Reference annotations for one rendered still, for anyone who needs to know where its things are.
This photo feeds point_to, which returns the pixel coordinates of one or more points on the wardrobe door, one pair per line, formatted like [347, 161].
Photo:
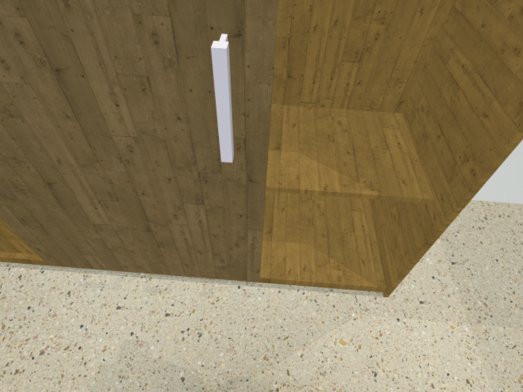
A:
[10, 241]
[109, 146]

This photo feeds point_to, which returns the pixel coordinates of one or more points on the handle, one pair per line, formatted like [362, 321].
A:
[221, 75]

